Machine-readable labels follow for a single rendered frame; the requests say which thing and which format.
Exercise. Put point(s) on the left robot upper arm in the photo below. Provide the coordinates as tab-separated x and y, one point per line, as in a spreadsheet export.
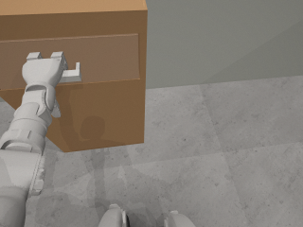
22	175

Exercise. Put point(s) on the drawer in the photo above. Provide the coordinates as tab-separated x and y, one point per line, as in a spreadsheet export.
101	57

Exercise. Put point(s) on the cabinet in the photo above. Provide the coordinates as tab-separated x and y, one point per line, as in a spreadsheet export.
97	114

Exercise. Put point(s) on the right robot thigh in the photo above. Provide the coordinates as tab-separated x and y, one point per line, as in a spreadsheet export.
178	220

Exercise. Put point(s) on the handle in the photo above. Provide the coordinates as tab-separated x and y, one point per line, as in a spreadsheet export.
71	75

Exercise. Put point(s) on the left robot hand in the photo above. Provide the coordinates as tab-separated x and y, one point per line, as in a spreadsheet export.
49	71

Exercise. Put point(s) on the left robot forearm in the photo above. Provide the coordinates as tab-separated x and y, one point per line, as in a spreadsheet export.
29	126

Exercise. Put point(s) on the right robot shin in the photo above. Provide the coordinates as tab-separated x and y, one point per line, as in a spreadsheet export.
173	213

